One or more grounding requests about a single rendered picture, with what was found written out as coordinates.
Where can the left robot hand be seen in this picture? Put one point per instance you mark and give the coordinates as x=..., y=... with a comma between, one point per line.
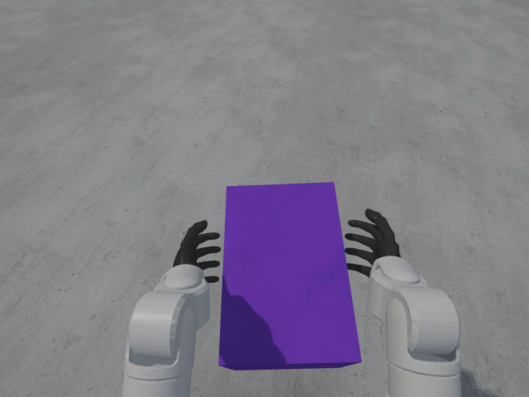
x=188, y=254

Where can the robot left forearm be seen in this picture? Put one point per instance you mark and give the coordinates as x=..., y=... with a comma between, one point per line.
x=162, y=332

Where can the right robot hand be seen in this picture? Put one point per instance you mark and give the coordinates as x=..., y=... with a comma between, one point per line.
x=382, y=244

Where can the carton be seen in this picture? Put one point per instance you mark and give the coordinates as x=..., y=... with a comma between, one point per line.
x=286, y=298

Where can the robot right forearm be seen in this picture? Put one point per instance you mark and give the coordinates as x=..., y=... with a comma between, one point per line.
x=422, y=331

